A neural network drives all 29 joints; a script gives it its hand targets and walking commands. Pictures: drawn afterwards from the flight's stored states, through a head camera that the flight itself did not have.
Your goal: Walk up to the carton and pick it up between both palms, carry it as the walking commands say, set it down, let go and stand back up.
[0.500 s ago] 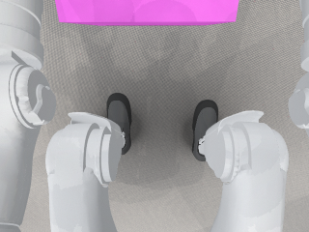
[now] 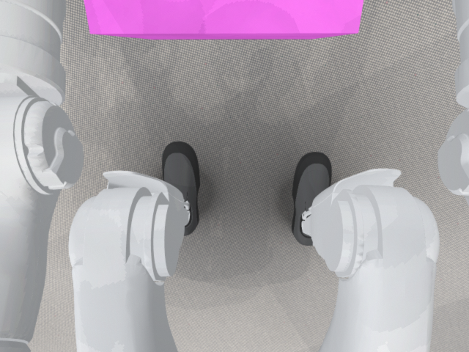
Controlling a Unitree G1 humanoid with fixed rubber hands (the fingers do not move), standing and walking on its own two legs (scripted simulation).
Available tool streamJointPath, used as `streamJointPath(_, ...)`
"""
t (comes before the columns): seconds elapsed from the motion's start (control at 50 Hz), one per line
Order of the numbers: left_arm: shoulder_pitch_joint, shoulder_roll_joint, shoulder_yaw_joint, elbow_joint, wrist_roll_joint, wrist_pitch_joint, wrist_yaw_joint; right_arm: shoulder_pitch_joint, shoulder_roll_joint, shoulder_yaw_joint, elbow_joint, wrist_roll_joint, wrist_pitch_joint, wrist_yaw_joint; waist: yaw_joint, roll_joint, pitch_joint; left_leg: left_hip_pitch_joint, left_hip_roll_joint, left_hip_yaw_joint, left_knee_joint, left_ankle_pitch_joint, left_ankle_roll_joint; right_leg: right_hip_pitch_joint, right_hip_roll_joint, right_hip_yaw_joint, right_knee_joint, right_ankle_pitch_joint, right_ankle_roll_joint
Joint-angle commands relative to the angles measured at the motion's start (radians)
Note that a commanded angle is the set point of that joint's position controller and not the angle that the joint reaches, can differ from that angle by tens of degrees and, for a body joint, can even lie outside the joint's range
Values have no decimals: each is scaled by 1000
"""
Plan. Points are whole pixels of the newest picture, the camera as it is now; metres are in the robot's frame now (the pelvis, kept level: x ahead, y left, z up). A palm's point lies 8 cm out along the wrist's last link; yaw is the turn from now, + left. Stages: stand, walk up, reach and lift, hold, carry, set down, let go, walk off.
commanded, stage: reach and lift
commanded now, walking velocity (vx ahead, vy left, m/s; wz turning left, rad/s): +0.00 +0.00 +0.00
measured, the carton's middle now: out of the picture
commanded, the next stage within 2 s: none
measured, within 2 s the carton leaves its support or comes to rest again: leaves its support in 1.20 s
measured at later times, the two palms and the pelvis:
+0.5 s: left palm out of the picture +0.58 +0.19 -0.19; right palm out of the picture +0.58 -0.17 -0.20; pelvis +0.00 +0.00 +0.00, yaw +0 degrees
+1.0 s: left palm out of the picture +0.58 +0.19 -0.19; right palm out of the picture +0.58 -0.17 -0.20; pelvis +0.00 +0.00 +0.00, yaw +0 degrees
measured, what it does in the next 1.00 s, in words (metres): stands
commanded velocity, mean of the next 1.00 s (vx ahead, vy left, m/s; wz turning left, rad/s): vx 0.00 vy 0.00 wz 0.00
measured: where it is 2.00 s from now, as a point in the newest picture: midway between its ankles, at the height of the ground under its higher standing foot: (245, 208)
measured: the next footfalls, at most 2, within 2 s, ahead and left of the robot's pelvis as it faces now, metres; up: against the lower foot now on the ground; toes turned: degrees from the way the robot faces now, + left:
none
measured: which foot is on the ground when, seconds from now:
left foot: down 0.00-1.00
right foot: down 0.00-1.00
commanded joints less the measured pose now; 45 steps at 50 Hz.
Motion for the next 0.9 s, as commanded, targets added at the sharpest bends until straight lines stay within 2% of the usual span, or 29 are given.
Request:
streamJointPath(0.0, -332, 1, -124, -99, -21, -31, -18, -346, -66, 62, -116, 74, -51, 19, 4, 5, -1229, 708, -11, 70, 6, 341, 21, 474, 25, -75, -95, 312, 2)
streamJointPath(0.06, -339, -76, -160, -128, -13, -32, -38, -386, 25, 85, -134, 90, -53, 45, 13, 1, -1192, 675, -19, 64, -18, 329, 27, 478, 35, -86, -93, 322, 7)
streamJointPath(0.08, -382, -115, -182, -142, -25, -33, -39, -321, -10, 59, -64, 47, -41, 36, -20, 66, -1176, 751, -4, 60, 0, 352, 6, 397, 22, -67, -94, 299, -10)
streamJointPath(0.12, -366, -91, -125, -164, 0, -33, -43, -365, 48, 61, -155, 62, -52, 43, -6, 12, -1197, 752, -25, 49, 1, 372, 27, 412, 34, -86, -101, 295, 1)
streamJointPath(0.14, -385, -157, -152, -134, -8, -33, -52, -368, 28, 56, -161, 35, -60, 46, -52, 21, -1216, 750, -14, 49, 17, 362, 14, 461, 29, -74, -104, 320, -5)
streamJointPath(0.18, -363, -173, -149, -133, -6, -24, -64, -316, 108, 66, -100, 24, -44, 52, -13, 14, -1154, 664, -20, 67, 6, 333, 14, 486, 28, -64, -102, 312, -16)
streamJointPath(0.22, -383, -185, -149, -124, 18, -22, -76, -350, 54, 19, -148, 8, -49, 48, -39, 86, -1178, 763, -19, 72, 12, 321, 0, 458, 29, -81, -107, 284, -3)
streamJointPath(0.28, -348, -237, -113, -146, 49, -22, -73, -350, 98, 14, -180, -22, -57, 45, -6, 44, -1143, 689, -39, 66, 9, 331, 10, 473, 38, -80, -99, 303, -5)
streamJointPath(0.3, -361, -302, -141, -108, 32, -17, -93, -384, 191, 35, -164, -14, -52, 63, -49, 16, -1132, 675, -44, 53, 4, 314, 22, 488, 39, -84, -112, 301, -7)
streamJointPath(0.34, -428, -437, -177, -100, 9, -1, -135, -446, 300, 92, -183, -15, -38, 95, -67, -7, -1117, 647, -49, 74, -10, 263, 13, 529, 41, -91, -128, 278, -1)
streamJointPath(0.4, -441, -566, -192, -158, 20, 5, -181, -474, 505, 149, -234, 8, -26, 144, 14, -37, -1145, 606, -55, 90, 17, 288, 24, 549, 49, -81, -96, 317, 4)
streamJointPath(0.42, -419, -656, -189, -97, 27, 24, -194, -471, 497, 133, -216, 3, -22, 157, -48, -3, -1091, 588, -44, 68, 9, 256, 30, 498, 46, -92, -92, 286, 1)
streamJointPath(0.44, -437, -675, -206, -147, 29, 27, -203, -404, 579, 122, -140, 2, 0, 182, -4, 43, -1057, 628, -57, 79, -13, 242, 23, 448, 53, -80, -109, 238, -16)
streamJointPath(0.46, -469, -706, -204, -172, 21, 38, -216, -402, 596, 116, -166, -12, 6, 197, -64, 34, -1021, 614, -52, 64, -23, 220, 30, 424, 50, -98, -106, 233, -21)
streamJointPath(0.48, -445, -719, -184, -169, 41, 43, -222, -429, 598, 120, -192, -2, 9, 212, -21, 28, -1031, 624, -58, 64, -30, 223, 36, 431, 51, -97, -107, 224, -11)
streamJointPath(0.5, -424, -779, -196, -185, 44, 41, -246, -392, 620, 136, -224, -7, 4, 213, -46, 13, -1045, 602, -60, 75, 4, 248, 30, 449, 51, -89, -109, 251, -8)
streamJointPath(0.54, -477, -812, -221, -246, 0, 49, -257, -387, 693, 120, -246, -1, 12, 230, -69, 22, -1068, 605, -65, 55, 19, 292, 42, 398, 53, -92, -94, 278, -29)
streamJointPath(0.56, -408, -795, -208, -193, 30, 51, -256, -432, 681, 145, -276, 28, 8, 233, -7, 39, -1085, 574, -58, 81, 15, 237, 43, 441, 55, -83, -85, 277, -17)
streamJointPath(0.58, -443, -811, -206, -172, 23, 67, -260, -425, 666, 142, -240, 8, 20, 240, -39, 5, -1034, 583, -65, 66, -8, 220, 52, 422, 55, -108, -91, 245, -19)
streamJointPath(0.6, -481, -817, -215, -233, 20, 64, -267, -420, 719, 149, -273, 23, 19, 246, -1, 39, -1069, 584, -59, 81, 14, 245, 40, 417, 50, -72, -94, 256, -42)
streamJointPath(0.62, -429, -819, -197, -189, 21, 73, -270, -407, 698, 146, -255, 16, 24, 247, -49, -9, -1008, 568, -51, 53, -5, 246, 58, 377, 52, -103, -86, 251, -31)
streamJointPath(0.66, -480, -824, -228, -221, -8, 71, -267, -381, 737, 124, -192, 16, 37, 261, -43, 3, -1035, 592, -61, 41, 2, 257, 55, 342, 49, -111, -69, 241, -40)
streamJointPath(0.68, -416, -862, -204, -211, 30, 75, -269, -405, 704, 132, -287, 32, 25, 264, -17, 92, -1076, 668, -57, 56, 0, 311, 51, 348, 48, -94, -95, 262, -29)
streamJointPath(0.7, -434, -849, -204, -206, 10, 85, -269, -398, 696, 145, -255, 11, 32, 273, -67, 2, -1064, 661, -58, 46, 0, 274, 53, 350, 49, -121, -100, 224, -35)
streamJointPath(0.74, -430, -850, -205, -216, 33, 74, -270, -431, 747, 146, -275, 34, 27, 269, -1, 34, -1059, 601, -59, 77, 4, 237, 53, 345, 56, -96, -91, 219, -37)
streamJointPath(0.76, -447, -878, -200, -239, 17, 73, -278, -421, 730, 166, -315, 24, 20, 264, -35, -9, -1094, 601, -74, 76, -7, 274, 58, 416, 58, -113, -102, 259, -32)
streamJointPath(0.82, -490, -892, -245, -266, -19, 66, -277, -412, 723, 155, -293, 9, 28, 262, -66, 25, -1092, 574, -67, 66, 12, 269, 51, 412, 52, -104, -92, 271, -45)
streamJointPath(0.84, -479, -902, -228, -251, -4, 68, -275, -439, 757, 161, -312, 21, 26, 263, -30, 42, -1102, 595, -64, 78, 19, 308, 45, 404, 53, -91, -98, 283, -51)
streamJointPath(0.88, -498, -898, -267, -279, -40, 67, -274, -445, 773, 210, -324, 48, 27, 257, -39, 0, -1177, 625, -62, 82, 16, 304, 46, 458, 63, -103, -91, 299, -44)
